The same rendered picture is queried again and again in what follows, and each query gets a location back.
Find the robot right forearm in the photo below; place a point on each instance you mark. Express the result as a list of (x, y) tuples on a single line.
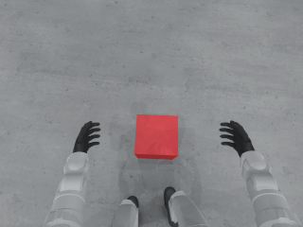
[(268, 200)]

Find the robot left hand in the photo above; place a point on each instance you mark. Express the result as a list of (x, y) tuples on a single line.
[(82, 142)]

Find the robot right foot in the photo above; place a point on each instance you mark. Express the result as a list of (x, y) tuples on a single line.
[(169, 191)]

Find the carton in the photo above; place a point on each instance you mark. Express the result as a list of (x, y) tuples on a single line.
[(156, 136)]

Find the left robot shin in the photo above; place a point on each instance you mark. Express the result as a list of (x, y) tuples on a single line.
[(127, 202)]

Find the robot right hand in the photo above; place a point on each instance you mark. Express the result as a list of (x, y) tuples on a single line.
[(242, 142)]

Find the robot left forearm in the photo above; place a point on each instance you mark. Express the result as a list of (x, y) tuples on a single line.
[(68, 205)]

